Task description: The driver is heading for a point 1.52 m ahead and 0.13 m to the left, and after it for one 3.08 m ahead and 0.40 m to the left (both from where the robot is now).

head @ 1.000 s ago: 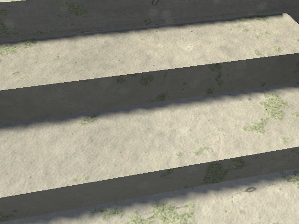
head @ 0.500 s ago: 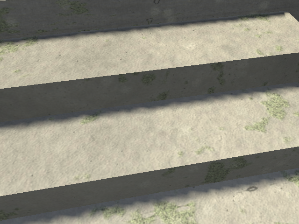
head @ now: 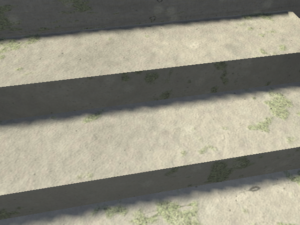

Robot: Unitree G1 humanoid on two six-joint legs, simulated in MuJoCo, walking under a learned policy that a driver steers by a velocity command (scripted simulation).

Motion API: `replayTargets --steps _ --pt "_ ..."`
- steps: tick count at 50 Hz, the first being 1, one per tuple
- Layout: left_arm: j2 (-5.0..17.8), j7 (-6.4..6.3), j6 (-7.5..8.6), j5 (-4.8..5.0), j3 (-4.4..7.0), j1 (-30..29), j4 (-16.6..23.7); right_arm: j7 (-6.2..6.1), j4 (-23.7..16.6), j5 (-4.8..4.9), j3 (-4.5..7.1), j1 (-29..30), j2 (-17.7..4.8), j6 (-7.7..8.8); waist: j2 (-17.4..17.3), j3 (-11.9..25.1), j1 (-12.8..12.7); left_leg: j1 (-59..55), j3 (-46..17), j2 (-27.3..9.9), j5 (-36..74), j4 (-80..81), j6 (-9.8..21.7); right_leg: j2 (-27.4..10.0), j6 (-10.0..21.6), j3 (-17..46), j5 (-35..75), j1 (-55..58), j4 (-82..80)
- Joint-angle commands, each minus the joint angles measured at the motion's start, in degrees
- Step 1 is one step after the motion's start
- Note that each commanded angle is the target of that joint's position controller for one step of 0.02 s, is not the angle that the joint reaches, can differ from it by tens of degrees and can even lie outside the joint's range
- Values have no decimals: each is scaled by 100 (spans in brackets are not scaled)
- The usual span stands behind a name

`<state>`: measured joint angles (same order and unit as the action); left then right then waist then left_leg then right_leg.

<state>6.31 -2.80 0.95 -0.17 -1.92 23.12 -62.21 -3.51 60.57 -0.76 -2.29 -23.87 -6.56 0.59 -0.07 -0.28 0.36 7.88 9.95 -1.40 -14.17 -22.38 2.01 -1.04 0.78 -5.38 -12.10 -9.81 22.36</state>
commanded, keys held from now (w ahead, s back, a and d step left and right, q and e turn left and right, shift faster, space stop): no key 0.72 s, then w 0.28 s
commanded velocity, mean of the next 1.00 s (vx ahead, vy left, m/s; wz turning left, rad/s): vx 0.06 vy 0.00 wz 0.00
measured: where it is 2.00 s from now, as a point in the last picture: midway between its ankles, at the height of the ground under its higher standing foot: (226, 174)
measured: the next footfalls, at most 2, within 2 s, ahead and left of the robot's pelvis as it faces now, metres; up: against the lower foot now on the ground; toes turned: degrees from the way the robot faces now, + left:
right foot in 1.34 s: +0.43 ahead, -0.30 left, +0.18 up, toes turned -9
left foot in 1.96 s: +0.76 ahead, -0.16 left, +0.36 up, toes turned +18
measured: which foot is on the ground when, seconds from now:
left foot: down 0.00-1.00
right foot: down 0.00-0.82, up 0.84-1.00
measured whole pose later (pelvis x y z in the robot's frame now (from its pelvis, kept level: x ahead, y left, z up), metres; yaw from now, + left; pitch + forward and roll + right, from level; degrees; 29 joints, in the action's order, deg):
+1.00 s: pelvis +0.04 +0.01 +0.00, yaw +0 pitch +2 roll +1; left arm 7.7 -0.4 0.4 -1.3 0.5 23.0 -57.9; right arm -2.4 63.1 -1.5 2.4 -29.7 -10.2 1.7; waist -1.9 3.2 1.9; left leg 6.4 9.6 0.4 -17.3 -21.1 4.9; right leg -3.7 3.3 -6.0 -25.7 -26.6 59.0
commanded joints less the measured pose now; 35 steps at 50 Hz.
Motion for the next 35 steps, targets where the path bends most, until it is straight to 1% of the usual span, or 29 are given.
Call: replayTargets --steps 1,4,5,34,35 --pt "354 -9 15 1 52 579 12 -10 -35 0 54 -590 -362 23 -2 -552 -3 64 -730 -737 467 510 116 -646 210 529 583 -441 -439" --pt "352 -8 14 1 54 584 4 -10 -39 1 55 -595 -359 29 -3 -550 -4 54 -738 -737 493 513 123 -649 202 520 591 -443 -431" --pt "333 -12 -6 -10 39 561 22 -11 5 21 58 -622 -339 45 19 -567 2 66 -750 -743 603 507 115 -645 197 519 660 -423 -401" --pt "326 -22 -38 0 24 670 16 -3 67 20 91 -578 -312 81 -9 -573 -16 31 -821 -720 644 557 150 -672 125 436 533 -460 -345" --pt "295 -3 -36 -6 10 654 35 16 62 11 87 -551 -282 77 21 -631 -27 30 -814 -697 693 552 142 -681 111 423 564 -507 -350"
Velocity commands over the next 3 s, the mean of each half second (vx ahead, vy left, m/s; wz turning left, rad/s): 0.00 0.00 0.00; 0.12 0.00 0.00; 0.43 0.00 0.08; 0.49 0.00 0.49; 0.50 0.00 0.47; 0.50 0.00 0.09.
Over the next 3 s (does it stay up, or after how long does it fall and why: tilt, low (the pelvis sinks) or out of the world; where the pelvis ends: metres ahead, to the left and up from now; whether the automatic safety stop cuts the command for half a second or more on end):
stays up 1.24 0.01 0.53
